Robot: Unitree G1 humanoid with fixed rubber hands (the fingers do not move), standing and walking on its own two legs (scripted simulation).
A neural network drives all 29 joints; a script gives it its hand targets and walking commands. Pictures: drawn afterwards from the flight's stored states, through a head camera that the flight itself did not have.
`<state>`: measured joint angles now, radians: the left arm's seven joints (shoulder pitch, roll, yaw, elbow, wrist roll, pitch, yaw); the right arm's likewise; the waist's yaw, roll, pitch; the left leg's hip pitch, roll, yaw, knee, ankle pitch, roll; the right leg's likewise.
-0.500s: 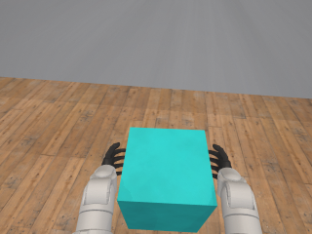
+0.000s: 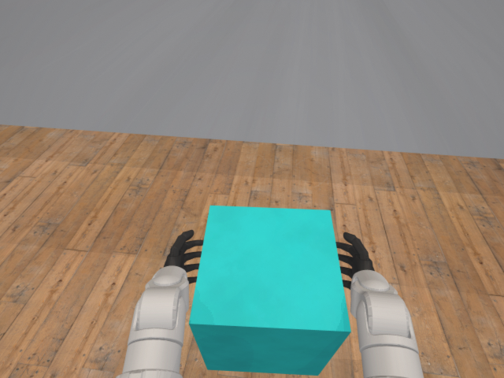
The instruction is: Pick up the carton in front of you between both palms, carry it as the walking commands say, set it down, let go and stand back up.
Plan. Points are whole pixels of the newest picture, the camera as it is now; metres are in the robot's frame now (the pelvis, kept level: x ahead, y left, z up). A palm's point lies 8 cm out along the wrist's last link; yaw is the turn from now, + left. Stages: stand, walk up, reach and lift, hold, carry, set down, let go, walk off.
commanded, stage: carry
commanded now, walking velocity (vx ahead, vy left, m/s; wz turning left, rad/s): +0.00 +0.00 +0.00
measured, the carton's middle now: (266, 293) +0.31 +0.00 -0.04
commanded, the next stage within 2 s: hold in 0.22 s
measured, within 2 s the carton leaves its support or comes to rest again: neither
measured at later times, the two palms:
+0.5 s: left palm (191, 272) +0.29 +0.12 +0.05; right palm (384, 296) +0.26 -0.17 +0.05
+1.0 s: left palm (206, 288) +0.36 +0.12 -0.12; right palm (350, 308) +0.32 -0.17 -0.11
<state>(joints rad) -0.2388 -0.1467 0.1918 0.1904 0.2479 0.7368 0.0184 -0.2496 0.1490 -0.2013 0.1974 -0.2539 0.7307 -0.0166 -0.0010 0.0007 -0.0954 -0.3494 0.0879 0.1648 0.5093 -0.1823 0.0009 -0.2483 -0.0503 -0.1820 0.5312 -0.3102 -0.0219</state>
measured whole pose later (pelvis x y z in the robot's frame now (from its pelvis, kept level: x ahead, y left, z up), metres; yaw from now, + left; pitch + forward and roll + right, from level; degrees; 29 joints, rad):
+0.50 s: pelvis -0.01 +0.01 +0.01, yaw -6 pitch -7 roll +0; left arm -0.27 -0.15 0.22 0.24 0.29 0.72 0.01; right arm -0.29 0.16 -0.24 0.27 -0.28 0.69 0.00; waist 0.00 -0.01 0.06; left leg -0.12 0.02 -0.02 0.39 -0.15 -0.02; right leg -0.05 0.02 -0.01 0.41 -0.23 -0.02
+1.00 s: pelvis -0.04 +0.04 -0.04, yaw -10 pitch +17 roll -1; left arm -0.64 -0.17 0.47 0.54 0.38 0.24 0.01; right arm -0.68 0.14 -0.50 0.60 -0.38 0.21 0.03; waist 0.01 -0.01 0.15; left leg -0.87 -0.04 -0.05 0.82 -0.25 0.01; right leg -0.82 0.05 0.08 0.84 -0.32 0.02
